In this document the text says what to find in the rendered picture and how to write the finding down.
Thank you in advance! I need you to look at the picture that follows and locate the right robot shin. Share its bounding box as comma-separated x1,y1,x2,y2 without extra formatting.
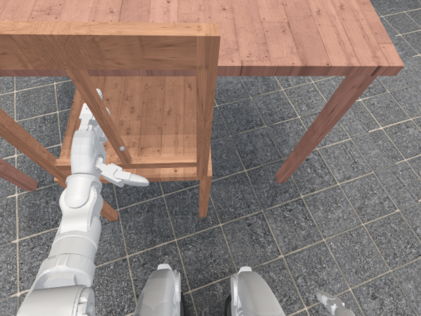
231,267,252,316

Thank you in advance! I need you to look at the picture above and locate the right robot hand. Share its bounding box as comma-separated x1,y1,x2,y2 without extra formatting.
316,290,355,316

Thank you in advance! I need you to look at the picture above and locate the right robot thigh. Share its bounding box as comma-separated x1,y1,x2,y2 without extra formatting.
230,271,285,316

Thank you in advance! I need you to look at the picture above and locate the table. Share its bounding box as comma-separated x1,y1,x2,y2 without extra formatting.
0,0,404,191

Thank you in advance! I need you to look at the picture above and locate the chair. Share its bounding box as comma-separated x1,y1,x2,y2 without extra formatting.
0,20,220,221

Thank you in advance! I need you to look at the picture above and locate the left robot hand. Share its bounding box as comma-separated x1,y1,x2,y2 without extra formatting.
70,89,149,187

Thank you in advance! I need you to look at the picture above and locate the left robot forearm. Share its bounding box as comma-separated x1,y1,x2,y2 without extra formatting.
16,173,103,316

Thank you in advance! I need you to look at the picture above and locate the robot left upper arm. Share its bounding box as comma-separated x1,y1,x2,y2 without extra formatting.
20,284,95,316

